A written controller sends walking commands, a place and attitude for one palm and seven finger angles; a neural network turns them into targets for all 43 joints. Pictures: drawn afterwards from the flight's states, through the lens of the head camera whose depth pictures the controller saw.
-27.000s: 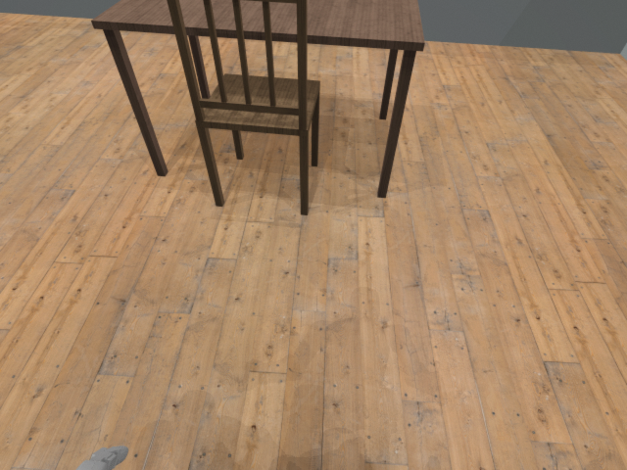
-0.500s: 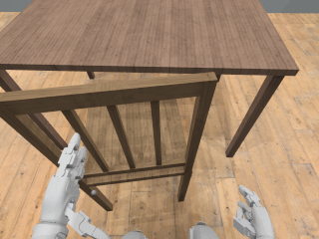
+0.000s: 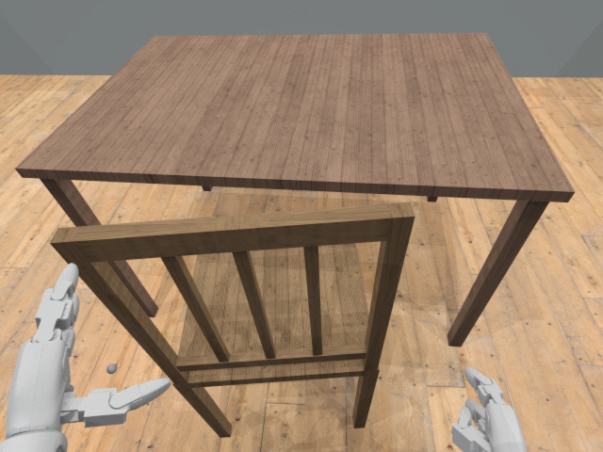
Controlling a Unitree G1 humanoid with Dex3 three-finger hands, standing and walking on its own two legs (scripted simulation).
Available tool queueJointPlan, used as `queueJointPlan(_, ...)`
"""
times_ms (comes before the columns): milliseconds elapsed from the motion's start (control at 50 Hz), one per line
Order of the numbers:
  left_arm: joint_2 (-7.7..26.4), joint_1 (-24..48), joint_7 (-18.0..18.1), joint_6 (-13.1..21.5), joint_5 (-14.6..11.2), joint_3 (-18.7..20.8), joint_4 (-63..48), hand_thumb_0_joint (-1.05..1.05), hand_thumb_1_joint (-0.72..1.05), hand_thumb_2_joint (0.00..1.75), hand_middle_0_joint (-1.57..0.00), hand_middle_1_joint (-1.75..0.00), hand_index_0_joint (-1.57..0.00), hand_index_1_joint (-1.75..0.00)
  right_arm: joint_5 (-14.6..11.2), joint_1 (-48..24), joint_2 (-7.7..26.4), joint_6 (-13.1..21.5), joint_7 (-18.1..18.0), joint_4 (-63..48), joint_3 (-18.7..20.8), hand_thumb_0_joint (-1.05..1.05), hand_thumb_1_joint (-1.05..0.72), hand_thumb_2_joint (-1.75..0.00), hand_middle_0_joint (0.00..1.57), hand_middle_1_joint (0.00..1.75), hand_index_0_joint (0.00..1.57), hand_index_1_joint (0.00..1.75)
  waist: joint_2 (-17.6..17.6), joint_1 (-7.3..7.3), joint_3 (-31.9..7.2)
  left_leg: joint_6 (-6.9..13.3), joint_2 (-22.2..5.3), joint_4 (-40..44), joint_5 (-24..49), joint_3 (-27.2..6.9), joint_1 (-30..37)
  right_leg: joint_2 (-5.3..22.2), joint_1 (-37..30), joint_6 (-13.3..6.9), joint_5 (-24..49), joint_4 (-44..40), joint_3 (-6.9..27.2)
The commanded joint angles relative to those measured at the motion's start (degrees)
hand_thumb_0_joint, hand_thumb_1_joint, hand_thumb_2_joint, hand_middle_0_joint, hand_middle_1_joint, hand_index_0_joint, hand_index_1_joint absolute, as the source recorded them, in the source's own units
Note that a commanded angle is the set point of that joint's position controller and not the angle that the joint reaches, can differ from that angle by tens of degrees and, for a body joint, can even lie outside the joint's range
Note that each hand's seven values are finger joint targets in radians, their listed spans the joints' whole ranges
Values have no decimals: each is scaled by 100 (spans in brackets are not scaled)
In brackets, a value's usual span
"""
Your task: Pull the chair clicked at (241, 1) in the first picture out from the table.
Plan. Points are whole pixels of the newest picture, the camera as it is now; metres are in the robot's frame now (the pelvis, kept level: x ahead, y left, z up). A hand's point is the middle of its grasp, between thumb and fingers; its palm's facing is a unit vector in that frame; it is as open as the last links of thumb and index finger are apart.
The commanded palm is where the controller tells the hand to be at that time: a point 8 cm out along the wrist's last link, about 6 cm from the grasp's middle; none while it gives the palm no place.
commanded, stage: draw the hand back to the body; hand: left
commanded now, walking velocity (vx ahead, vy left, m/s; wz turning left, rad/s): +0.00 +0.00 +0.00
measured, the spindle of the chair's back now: (258, 311) +0.33 +0.12 -0.04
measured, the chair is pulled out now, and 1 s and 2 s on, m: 0.16 0.16 0.16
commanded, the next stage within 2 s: step back with the hand held close in 0.74 s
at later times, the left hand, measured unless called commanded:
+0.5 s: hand (33, 310) +0.20 +0.27 +0.19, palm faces +0.49 -0.75 -0.44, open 8.0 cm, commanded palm +0.15 +0.30 +0.20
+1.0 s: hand (27, 295) +0.20 +0.27 +0.20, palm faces +0.47 -0.75 -0.47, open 7.4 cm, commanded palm +0.14 +0.30 +0.20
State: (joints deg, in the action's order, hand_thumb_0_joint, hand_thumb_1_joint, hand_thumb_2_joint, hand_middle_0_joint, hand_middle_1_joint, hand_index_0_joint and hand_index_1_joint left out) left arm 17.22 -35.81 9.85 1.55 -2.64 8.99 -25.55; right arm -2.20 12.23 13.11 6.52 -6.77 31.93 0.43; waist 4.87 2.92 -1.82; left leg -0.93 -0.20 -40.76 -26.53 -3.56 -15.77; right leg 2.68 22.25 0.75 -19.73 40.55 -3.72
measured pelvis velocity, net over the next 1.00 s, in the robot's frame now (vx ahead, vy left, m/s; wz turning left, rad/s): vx -0.01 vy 0.01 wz -0.04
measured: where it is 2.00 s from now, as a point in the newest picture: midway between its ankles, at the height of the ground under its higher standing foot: outside the picture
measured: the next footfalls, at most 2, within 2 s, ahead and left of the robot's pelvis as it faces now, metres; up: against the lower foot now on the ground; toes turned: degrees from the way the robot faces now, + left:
none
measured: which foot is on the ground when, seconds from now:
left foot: down 0.00-1.00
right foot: down 0.00-1.00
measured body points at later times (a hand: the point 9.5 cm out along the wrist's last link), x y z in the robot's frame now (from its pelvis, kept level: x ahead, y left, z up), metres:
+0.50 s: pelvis +0.00 +0.01 +0.02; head +0.00 -0.03 +0.47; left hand +0.16 +0.31 +0.21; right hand +0.19 -0.22 -0.08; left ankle -0.05 +0.13 -0.72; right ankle +0.02 -0.13 -0.72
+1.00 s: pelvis -0.01 +0.01 +0.02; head +0.01 -0.02 +0.47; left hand +0.17 +0.31 +0.23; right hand +0.18 -0.22 -0.07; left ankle -0.05 +0.13 -0.72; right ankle +0.02 -0.13 -0.72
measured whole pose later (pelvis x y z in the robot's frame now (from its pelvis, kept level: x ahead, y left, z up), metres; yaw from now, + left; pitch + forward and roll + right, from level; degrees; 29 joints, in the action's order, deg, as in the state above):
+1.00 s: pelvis -0.01 +0.01 +0.02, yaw -2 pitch -2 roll -1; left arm 20.7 -26.3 8.1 9.5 -3.6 24.9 -24.1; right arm -1.3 8.1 12.9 5.7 -3.9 35.4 0.4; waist 4.9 2.8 4.1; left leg -0.4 -0.8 -26.8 -19.3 -1.0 -5.4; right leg 1.7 12.6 1.3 -11.6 26.4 -1.6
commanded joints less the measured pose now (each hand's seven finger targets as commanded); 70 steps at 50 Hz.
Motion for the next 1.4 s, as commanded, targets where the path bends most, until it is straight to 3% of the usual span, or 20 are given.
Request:
queueJointPlan(0, 841, 402, 131, 473, 20, 817, -1192, 0, 28, 60, -12, -17, -12, -17, 25, -603, 442, 385, 29, -801, 145, 0, -90, -90, 20, 30, 20, 30, -217, -41, -286, 125, -7, 955, 2106, 136, -57, 29, -1039, -214, 1485, -883, 27)
queueJointPlan(140, 1018, 505, 65, 630, -13, 1308, -1117, 0, 54, 73, -15, -22, -15, -22, 69, -762, 454, 391, 147, -656, 168, 0, -90, -90, 20, 30, 20, 30, -392, 60, -203, 137, -70, 1309, 2501, 185, 268, -8, -1446, -209, 1843, -1159, 39)
queueJointPlan(280, 1383, 890, 85, 724, -43, 1889, -1238, 0, 79, 85, -19, -28, -19, -28, 81, -865, 462, 424, 187, -498, 166, 0, -90, -90, 20, 30, 20, 30, -7, 95, -139, 122, -81, 1557, 2520, 211, 450, -39, -1704, -235, 1842, -1458, 105)
queueJointPlan(340, 1415, 1022, 89, 785, -76, 2000, -1274, 0, 90, 90, -20, -30, -20, -30, 79, -838, 475, 437, 187, -449, 182, 0, -90, -90, 20, 30, 20, 30, -53, 93, -191, 141, -105, 1632, 2598, 225, 588, -36, -1757, -221, 1885, -1504, 82)
queueJointPlan(400, 960, 792, -3, 731, -91, 1668, -697, 0, 90, 90, -20, -30, -20, -30, 67, -863, 481, 381, 235, -387, 213, 0, -90, -90, 20, 30, 20, 30, -298, 48, 116, 148, -116, 1692, 2443, 244, 502, -45, -1633, -197, 1729, -1616, 52)
queueJointPlan(420, 993, 828, -13, 748, -114, 1670, -687, 0, 90, 90, -20, -30, -20, -30, 69, -872, 527, 353, 233, -390, 244, 0, -90, -90, 20, 30, 20, 30, -395, 45, 142, 165, -120, 1710, 2367, 242, 491, -52, -1619, -190, 1697, -1620, 66)
queueJointPlan(580, 1435, 940, 37, 853, -35, 1958, -1339, 0, 90, 90, -20, -30, -20, -30, 106, -905, 549, 476, 252, -413, 236, 0, -90, -90, 20, 30, 20, 30, 78, 158, -328, 104, -112, 1831, 2675, 174, 646, -43, -1933, -230, 1779, -1584, 77)
queueJointPlan(780, 1142, 901, -8, 816, -51, 1815, -958, 0, 90, 90, -20, -30, -20, -30, 91, -906, 539, 445, 268, -323, 256, 0, -90, -90, 20, 30, 20, 30, -154, 96, 41, 114, -138, 1835, 2578, 235, 567, -67, -1783, -236, 1795, -1691, 106)
queueJointPlan(840, 1154, 1210, -23, 863, -59, 1697, -1258, 0, 90, 90, -20, -30, -20, -30, 104, -912, 559, 448, 275, -392, 239, 0, -90, -90, 20, 30, 20, 30, -86, 85, -160, 144, -123, 1841, 2573, 243, 678, -34, -1824, -215, 1806, -1673, 101)
queueJointPlan(860, 2216, 2042, -9, 1144, -166, 2708, -1578, 0, 90, 90, -20, -30, -20, -30, 4, -683, 632, 345, 262, -537, 246, 0, -90, -90, 20, 30, 20, 30, -143, -101, 288, 258, -379, 1734, 2168, 140, 600, 264, -1334, -239, 2298, -1855, 767)
queueJointPlan(880, 2174, 2120, -50, 1250, -137, 2687, -1431, 0, 90, 90, -20, -30, -20, -30, 45, -710, 564, 301, 250, -459, 199, 0, -90, -90, 20, 30, 20, 30, -80, -127, 306, 243, -358, 1777, 1916, 60, 506, 372, -1386, -290, 2393, -1832, 785)
queueJointPlan(900, 1749, 1537, -75, 1199, -135, 2434, -924, 0, 90, 90, -20, -30, -20, -30, 56, -800, 483, 264, 232, -423, 203, 0, -90, -90, 20, 30, 20, 30, -335, -135, 349, 248, -384, 1786, 1979, 55, 520, 403, -1329, -261, 2438, -1786, 733)
queueJointPlan(960, 1120, 620, -164, 1068, -105, 1951, -611, 0, 90, 90, -20, -30, -20, -30, 83, -816, 557, 48, 253, -548, 257, 0, -90, -90, 20, 30, 20, 30, -37, -169, -120, 244, -539, 1750, 2998, 38, 721, 358, -1458, -156, 2724, -1520, 509)
queueJointPlan(1000, 1046, 284, -180, 1058, -76, 1898, -695, 0, 90, 90, -20, -30, -20, -30, 86, -832, 552, -56, 284, -628, 283, 0, -90, -90, 20, 30, 20, 30, 137, -165, -375, 228, -609, 1729, 3607, 29, 746, 330, -1546, -121, 2831, -1387, 375)
queueJointPlan(1060, 1350, 123, -135, 1078, -55, 2129, -1250, 0, 90, 90, -20, -30, -20, -30, 93, -929, 546, -171, 275, -761, 332, 0, -90, -90, 20, 30, 20, 30, 31, -150, -609, 213, -692, 1653, 3917, -62, 635, 347, -1552, -132, 2825, -1238, 345)
queueJointPlan(1080, 1548, 17, -88, 1082, -47, 2324, -1276, 0, 90, 90, -20, -30, -20, -30, 89, -1018, 521, -179, 261, -753, 324, 0, -90, -90, 20, 30, 20, 30, 163, -129, -628, 222, -683, 1660, 3850, -56, 562, 363, -1561, -139, 2810, -1219, 378)
queueJointPlan(1180, 1865, 38, 17, 1148, -124, 2634, -1703, 0, 90, 90, -20, -30, -20, -30, 27, -957, 471, -173, 176, -804, 360, 0, -90, -90, 20, 30, 20, 30, -106, -150, -750, 176, -669, 1448, 3274, -128, 261, 458, -1458, -212, 2738, -1105, 526)
queueJointPlan(1280, 1658, -80, 75, 1089, -167, 2575, -1231, 0, 90, 90, -20, -30, -20, -30, 6, -899, 475, -133, 113, -691, 418, 0, -90, -90, 20, 30, 20, 30, -198, -206, -574, 182, -571, 1362, 2072, -79, -67, 489, -1096, -201, 2107, -1272, 722)
queueJointPlan(1300, 1520, -42, 70, 1075, -165, 2426, -1149, 0, 90, 90, -20, -30, -20, -30, 5, -828, 475, -138, 120, -688, 402, 0, -90, -90, 20, 30, 20, 30, -353, -232, -519, 181, -514, 1301, 1670, -35, -145, 549, -1022, -221, 1861, -1372, 777)
queueJointPlan(1380, 1623, 137, 139, 992, -110, 2424, -824, 0, 90, 90, -20, -30, -20, -30, -1, -785, 532, -128, 119, -576, 449, 0, -90, -90, 20, 30, 20, 30, -938, -266, -245, 226, -241, 994, 282, 63, -333, 758, -380, -307, 231, -2082, 1262)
